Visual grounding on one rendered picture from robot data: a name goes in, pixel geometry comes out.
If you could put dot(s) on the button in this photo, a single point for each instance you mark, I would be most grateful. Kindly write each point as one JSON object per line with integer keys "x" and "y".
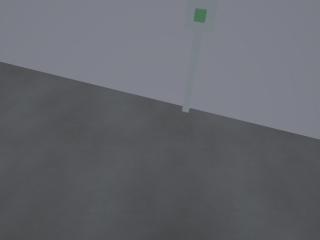
{"x": 200, "y": 15}

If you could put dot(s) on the panel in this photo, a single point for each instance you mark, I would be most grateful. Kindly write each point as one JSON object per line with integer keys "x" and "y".
{"x": 199, "y": 28}

